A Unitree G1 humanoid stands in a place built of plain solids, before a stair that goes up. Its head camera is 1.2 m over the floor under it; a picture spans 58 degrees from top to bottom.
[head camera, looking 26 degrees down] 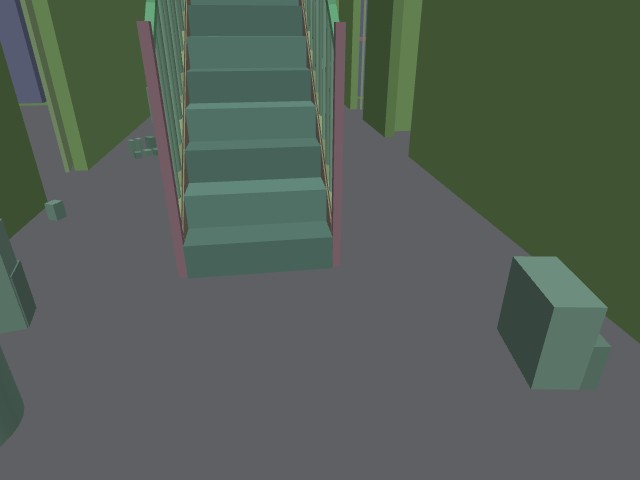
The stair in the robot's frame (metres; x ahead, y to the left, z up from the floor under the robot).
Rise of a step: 0.19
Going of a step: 0.22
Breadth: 0.79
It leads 8 degrees to the left of straight ahead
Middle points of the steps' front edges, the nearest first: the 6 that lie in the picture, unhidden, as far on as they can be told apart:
2.05 0.32 0.19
2.27 0.35 0.39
2.49 0.38 0.58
2.71 0.41 0.77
2.94 0.45 0.96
3.16 0.48 1.15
